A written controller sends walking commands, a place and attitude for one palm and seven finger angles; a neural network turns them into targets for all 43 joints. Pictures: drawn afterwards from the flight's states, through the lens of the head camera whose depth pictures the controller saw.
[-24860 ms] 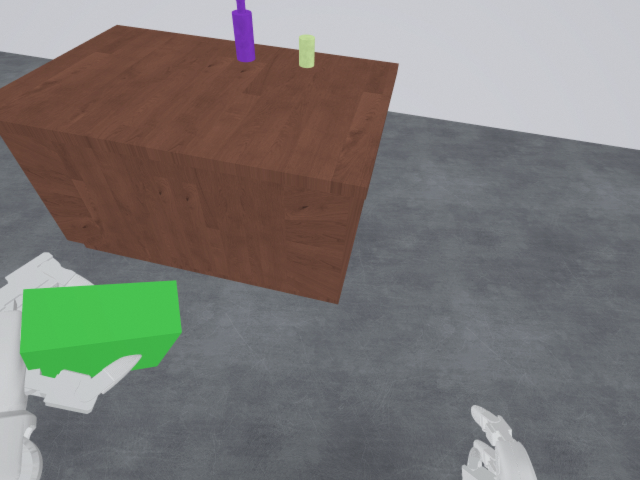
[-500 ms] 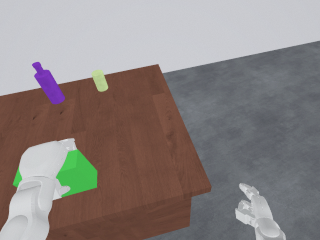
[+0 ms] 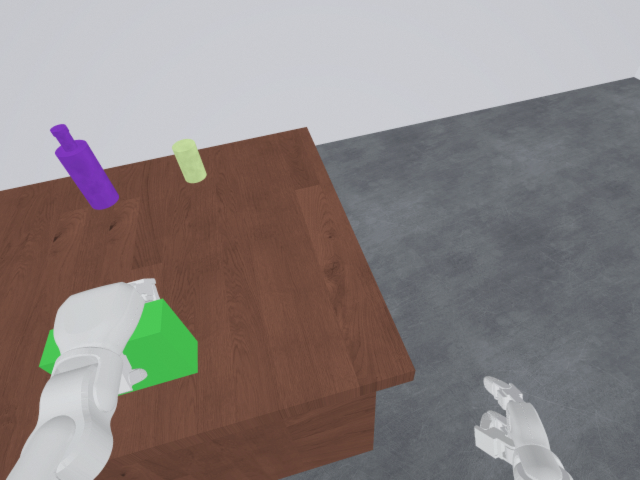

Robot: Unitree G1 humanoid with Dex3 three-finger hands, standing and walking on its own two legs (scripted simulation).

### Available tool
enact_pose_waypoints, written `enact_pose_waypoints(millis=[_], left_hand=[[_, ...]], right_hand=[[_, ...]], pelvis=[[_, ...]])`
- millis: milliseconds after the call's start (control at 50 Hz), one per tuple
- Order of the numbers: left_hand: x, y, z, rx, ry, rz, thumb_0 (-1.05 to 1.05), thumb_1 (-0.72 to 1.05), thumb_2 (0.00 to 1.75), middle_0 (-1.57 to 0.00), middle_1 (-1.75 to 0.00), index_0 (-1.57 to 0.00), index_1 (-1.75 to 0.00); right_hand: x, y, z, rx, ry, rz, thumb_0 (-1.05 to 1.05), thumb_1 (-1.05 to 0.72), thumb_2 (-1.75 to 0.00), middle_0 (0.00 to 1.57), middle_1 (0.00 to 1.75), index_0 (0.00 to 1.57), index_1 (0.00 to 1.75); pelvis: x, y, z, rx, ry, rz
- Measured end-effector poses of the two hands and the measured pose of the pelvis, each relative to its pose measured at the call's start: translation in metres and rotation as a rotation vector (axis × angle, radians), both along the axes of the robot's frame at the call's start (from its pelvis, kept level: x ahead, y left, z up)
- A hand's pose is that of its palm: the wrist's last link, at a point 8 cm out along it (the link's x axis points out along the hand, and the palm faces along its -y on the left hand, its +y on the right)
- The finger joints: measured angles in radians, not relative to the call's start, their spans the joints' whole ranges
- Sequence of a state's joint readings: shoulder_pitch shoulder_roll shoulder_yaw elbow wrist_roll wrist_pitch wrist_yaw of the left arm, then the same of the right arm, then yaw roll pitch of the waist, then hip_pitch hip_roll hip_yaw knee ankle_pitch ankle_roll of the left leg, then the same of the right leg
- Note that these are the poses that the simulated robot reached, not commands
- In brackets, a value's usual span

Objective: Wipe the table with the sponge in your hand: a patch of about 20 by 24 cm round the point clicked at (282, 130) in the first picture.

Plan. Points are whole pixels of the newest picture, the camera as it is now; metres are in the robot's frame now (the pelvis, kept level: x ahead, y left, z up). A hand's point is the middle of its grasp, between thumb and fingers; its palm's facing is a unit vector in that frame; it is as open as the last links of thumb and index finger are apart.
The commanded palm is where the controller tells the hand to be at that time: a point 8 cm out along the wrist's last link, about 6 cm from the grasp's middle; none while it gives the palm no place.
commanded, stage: move the sponge above the wiping area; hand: left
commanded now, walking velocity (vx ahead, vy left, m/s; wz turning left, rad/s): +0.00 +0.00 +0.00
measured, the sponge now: (134, 358) +0.23 +0.29 +0.03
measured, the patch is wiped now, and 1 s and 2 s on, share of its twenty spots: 0.00 0.00 0.00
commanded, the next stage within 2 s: lower the sponge onto the table in 1.74 s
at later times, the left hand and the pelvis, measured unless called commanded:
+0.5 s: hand (128, 344) +0.24 +0.30 +0.04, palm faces -0.06 -0.09 -0.99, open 9.0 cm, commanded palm +0.22 +0.29 +0.11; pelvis +0.00 +0.01 +0.00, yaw +0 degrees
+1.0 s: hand (149, 343) +0.25 +0.28 +0.02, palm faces -0.07 -0.08 -0.99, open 9.0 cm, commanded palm +0.23 +0.28 +0.08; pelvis +0.00 +0.01 +0.00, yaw +0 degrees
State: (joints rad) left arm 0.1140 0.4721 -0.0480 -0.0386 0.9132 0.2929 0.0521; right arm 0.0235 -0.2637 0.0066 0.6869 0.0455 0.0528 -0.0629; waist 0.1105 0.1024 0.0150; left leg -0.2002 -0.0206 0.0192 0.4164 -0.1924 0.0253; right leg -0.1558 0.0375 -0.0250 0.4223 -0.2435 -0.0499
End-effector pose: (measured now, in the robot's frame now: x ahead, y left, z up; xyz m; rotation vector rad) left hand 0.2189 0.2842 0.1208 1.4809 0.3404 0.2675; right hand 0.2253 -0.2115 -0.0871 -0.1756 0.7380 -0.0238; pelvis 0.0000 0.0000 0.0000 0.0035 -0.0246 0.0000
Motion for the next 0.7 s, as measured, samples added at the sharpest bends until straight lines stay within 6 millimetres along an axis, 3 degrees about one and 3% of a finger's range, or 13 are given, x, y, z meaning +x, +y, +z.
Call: enact_pose_waypoints(millis=[400,700], left_hand=[[0.000,0.010,-0.018,-0.013,0.027,0.019,0.00,-0.42,1.09,-0.84,-1.43,-0.84,-1.42],[0.009,0.010,-0.029,-0.010,0.030,0.012,0.00,-0.42,1.09,-0.84,-1.43,-0.84,-1.42]], right_hand=[[0.003,0.002,0.003,-0.011,0.000,-0.009,0.01,-0.91,-0.90,0.20,0.30,0.20,0.30],[-0.007,0.006,-0.002,-0.002,0.029,-0.025,0.01,-0.91,-0.90,0.20,0.30,0.20,0.30]], pelvis=[[0.002,0.004,-0.001,-0.004,0.009,0.003],[0.002,0.010,-0.001,-0.006,0.025,0.003]])
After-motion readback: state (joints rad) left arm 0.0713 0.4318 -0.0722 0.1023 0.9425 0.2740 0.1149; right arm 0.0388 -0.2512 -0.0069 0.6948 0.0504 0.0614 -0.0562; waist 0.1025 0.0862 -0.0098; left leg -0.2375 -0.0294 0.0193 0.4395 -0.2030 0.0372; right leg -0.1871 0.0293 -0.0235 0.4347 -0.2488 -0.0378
